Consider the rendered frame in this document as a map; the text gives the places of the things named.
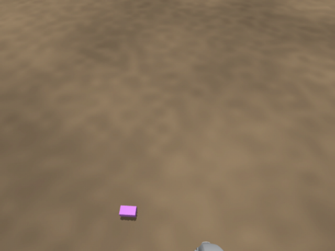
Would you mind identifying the small box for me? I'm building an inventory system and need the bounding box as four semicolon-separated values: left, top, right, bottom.
119;206;137;217

